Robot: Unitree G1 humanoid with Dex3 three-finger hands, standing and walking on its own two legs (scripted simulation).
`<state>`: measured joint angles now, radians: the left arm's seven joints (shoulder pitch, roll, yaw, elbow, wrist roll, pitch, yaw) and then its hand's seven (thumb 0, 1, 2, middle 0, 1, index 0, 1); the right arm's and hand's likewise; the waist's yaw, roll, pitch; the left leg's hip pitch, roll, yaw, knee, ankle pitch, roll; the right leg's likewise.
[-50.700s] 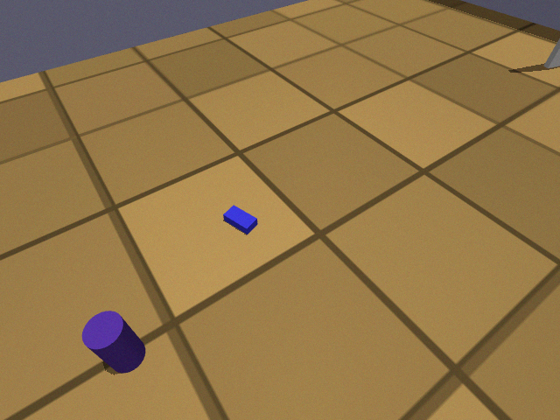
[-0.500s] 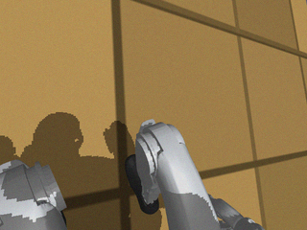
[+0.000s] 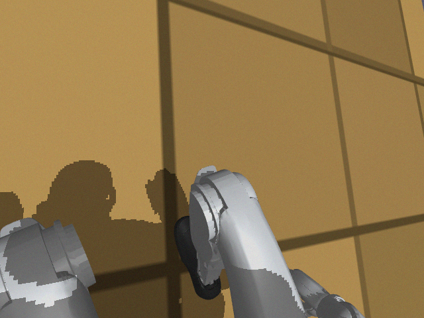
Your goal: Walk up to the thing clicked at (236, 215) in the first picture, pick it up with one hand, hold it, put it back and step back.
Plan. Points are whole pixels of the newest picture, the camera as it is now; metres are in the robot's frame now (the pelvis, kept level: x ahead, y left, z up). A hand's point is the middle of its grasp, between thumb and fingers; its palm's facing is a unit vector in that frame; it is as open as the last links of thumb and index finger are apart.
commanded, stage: close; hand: left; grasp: from above
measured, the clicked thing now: out of the picture +0.43 +0.37 -0.27
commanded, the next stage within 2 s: settle in 0.54 s
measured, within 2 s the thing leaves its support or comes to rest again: leaves its support in 0.92 s
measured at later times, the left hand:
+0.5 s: hand out of the picture +0.42 +0.35 -0.24, palm faces -0.45 -0.17 -0.88, open 10.2 cm
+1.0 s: hand out of the picture +0.42 +0.37 -0.23, palm faces -0.43 -0.15 -0.89, open 10.1 cm
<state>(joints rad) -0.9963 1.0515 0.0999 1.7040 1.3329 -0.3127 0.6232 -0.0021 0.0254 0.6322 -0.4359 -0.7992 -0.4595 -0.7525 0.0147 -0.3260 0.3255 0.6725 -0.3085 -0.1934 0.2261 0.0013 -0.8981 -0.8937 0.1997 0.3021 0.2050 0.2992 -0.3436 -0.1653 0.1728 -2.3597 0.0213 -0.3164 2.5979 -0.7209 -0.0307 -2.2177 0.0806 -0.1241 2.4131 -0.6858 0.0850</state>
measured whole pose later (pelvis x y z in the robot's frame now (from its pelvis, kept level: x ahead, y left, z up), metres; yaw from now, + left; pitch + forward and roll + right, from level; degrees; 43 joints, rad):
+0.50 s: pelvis +0.00 +0.00 +0.00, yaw +0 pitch +26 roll -14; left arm -1.01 1.07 0.14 1.70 1.30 -0.31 0.58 0.00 0.08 0.41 -0.57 -0.61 -0.63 -0.53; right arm 0.04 -0.34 0.33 0.66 -0.30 -0.18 0.22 0.00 -0.90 -0.89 0.20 0.30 0.20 0.30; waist -0.36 -0.15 0.18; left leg -2.36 0.02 -0.31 2.59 -0.72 -0.03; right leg -2.23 0.08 -0.12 2.41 -0.68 0.09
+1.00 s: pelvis +0.00 +0.00 +0.01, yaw +1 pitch +28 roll -15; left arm -0.91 1.00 0.17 1.51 1.30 -0.28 0.50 -0.01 0.01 0.44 -0.68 -0.51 -0.72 -0.47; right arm 0.07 -0.34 0.27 0.66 -0.28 -0.15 0.22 0.00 -0.91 -0.90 0.20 0.30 0.21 0.30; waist -0.31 -0.13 0.13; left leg -2.37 0.01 -0.30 2.57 -0.73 -0.04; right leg -2.22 0.06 -0.12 2.40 -0.70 0.07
